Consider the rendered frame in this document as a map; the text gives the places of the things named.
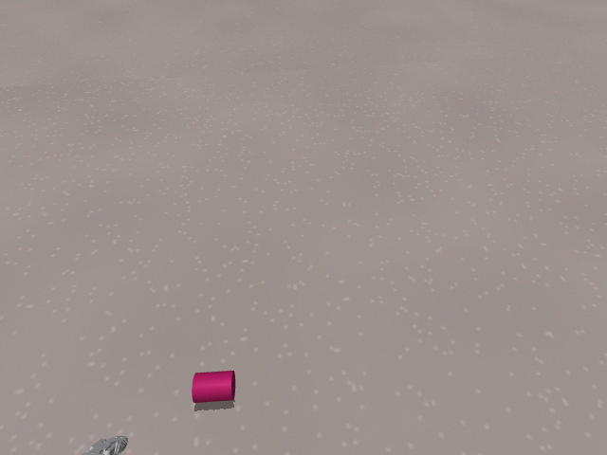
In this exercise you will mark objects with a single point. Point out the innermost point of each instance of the left robot hand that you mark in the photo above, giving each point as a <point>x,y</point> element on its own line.
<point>112,446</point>

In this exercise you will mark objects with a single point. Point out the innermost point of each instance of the can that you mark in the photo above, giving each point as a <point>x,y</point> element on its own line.
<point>213,386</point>

